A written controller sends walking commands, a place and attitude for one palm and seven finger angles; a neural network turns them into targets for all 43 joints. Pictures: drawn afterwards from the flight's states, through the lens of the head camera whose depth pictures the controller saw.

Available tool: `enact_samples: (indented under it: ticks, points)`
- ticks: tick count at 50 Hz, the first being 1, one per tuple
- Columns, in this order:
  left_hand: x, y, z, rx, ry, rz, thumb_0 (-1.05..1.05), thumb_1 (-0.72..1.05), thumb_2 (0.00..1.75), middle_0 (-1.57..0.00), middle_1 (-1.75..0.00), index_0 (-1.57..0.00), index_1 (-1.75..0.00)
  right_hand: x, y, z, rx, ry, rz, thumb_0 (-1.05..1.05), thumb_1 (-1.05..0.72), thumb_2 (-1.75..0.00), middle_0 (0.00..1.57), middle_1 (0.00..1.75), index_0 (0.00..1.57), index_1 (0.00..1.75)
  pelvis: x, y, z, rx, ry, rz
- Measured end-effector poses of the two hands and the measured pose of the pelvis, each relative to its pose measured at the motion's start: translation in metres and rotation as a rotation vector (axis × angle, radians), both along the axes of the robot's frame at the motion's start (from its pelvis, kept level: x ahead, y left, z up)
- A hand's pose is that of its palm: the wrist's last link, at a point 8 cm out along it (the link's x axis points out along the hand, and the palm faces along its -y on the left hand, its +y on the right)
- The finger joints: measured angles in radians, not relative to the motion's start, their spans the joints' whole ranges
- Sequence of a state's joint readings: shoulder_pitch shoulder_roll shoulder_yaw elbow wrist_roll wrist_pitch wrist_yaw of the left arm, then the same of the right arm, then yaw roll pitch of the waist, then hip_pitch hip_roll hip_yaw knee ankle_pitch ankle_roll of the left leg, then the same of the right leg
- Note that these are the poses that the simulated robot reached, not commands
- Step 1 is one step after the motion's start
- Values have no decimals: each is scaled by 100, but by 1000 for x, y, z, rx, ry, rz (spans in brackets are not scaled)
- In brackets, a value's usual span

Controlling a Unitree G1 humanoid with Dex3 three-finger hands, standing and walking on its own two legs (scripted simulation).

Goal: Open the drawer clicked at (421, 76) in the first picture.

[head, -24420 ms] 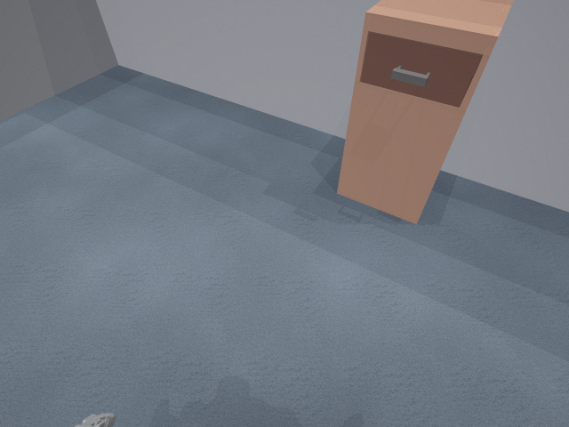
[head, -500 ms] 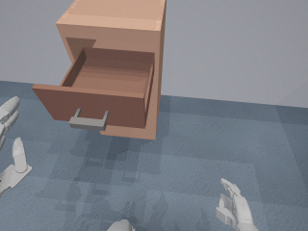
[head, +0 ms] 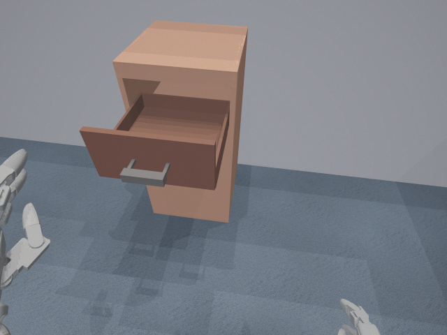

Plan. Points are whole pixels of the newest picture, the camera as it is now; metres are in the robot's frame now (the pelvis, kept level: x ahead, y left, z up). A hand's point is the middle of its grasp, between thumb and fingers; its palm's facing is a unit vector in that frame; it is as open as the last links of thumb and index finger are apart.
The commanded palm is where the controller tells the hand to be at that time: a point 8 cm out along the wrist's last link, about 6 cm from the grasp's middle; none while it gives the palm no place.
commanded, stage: stop stepping back and stand still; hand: left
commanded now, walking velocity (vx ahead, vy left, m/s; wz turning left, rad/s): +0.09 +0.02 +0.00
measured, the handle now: (146, 170) +0.54 +0.24 -0.06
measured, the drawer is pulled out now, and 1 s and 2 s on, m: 0.30 0.30 0.30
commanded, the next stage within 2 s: let the arm hang, fingers relaxed in 0.38 s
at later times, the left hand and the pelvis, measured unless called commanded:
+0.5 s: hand (54, 249) +0.19 +0.24 +0.15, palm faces +0.32 -0.83 -0.45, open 7.4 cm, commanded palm none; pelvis +0.00 +0.00 +0.00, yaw +1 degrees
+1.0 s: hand out of the picture -0.05 +0.18 -0.16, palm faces +0.04 -0.97 -0.24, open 7.2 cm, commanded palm none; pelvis +0.00 -0.01 +0.01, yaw +2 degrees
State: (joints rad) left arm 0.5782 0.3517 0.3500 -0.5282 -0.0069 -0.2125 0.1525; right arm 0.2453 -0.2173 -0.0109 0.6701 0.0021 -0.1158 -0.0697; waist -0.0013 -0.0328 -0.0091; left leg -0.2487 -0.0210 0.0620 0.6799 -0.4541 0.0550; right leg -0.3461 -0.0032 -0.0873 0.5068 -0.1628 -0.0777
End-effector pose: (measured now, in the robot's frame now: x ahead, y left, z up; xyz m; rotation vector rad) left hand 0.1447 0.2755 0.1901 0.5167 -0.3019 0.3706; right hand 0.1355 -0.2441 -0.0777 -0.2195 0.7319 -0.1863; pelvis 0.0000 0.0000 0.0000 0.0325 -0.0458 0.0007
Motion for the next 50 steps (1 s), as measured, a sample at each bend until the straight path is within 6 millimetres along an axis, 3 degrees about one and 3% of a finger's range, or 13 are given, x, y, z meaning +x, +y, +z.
enact_samples:
  ticks: [7, 15, 24, 26, 28, 30, 32, 34, 36, 38, 45, 50]
  points:
    - [-8, -1, -6, 1, 32, -27, 1, 89, 90, -21, -31, -21, -31, -8, 14, 9, 16, -62, 3, 1, -90, -90, 20, 30, 20, 30, -10, 3, 0, -19, -10, 8]
    - [-11, 1, -10, 11, 53, 15, 1, 89, 90, -21, -31, -21, -31, -6, 19, -12, 58, 22, 56, 1, -90, -90, 21, 30, 21, 30, -10, -6, -5, -45, 2, 17]
    - [4, 2, -16, -35, 97, -39, 1, 89, 90, -21, -31, -21, -31, 6, 11, 13, -14, 10, 25, 1, -90, -90, 20, 30, 20, 30, -1, 3, 5, -34, 21, 3]
    - [17, 8, -40, -23, 187, -50, 1, 89, 90, -20, -31, -21, -31, 12, 10, 9, 0, 2, 55, 1, -90, -90, 20, 30, 20, 30, -1, 6, 4, -34, 41, 23]
    - [32, 18, -94, -103, 394, -7, 0, 89, 90, -20, -31, -20, -31, 14, 8, -5, 10, 59, 79, 1, -90, -90, 20, 30, 20, 30, -2, 8, 1, -26, 55, 46]
    - [34, 22, -158, -217, 625, 60, 0, 90, 90, -20, -30, -20, -30, 11, 7, -18, 17, 123, 95, 1, -90, -90, 20, 30, 20, 30, -2, 6, -2, -11, 57, 60]
    - [20, 12, -218, -326, 858, 111, 0, 90, 90, -19, -30, -20, -30, 4, 7, -27, 30, 179, 87, 1, -90, -90, 20, 30, 20, 30, -3, 3, -4, -10, 43, 55]
    - [-8, -8, -266, -409, 1082, 121, 1, 91, 90, -19, -30, -19, -30, -9, 7, -32, 44, 234, 61, 1, -90, -90, 20, 30, 20, 30, -3, 1, -2, -19, 29, 47]
    - [-43, -33, -300, -477, 1273, 109, 1, 91, 90, -19, -30, -19, -30, -26, 7, -36, 50, 297, 36, 1, -90, -90, 20, 30, 20, 30, -3, -2, 0, -23, 20, 38]
    - [-79, -58, -321, -542, 1427, 99, 1, 91, 90, -19, -30, -19, -30, -46, 8, -40, 53, 372, 18, 1, -90, -90, 20, 30, 20, 30, -3, -3, 3, -27, 16, 31]
    - [-164, -50, -326, -599, 1621, 274, -1, 99, 90, -20, -30, -20, -30, -118, 9, -52, 64, 643, -17, 1, -91, -90, 20, 30, 20, 30, -4, -9, 8, -39, 22, 41]
    - [-200, -47, -319, -588, 1716, 344, 0, 95, 90, -20, -30, -20, -30, -150, 11, -58, 88, 729, -48, 1, -91, -90, 20, 30, 20, 29, -3, -9, 9, -37, 17, 38]
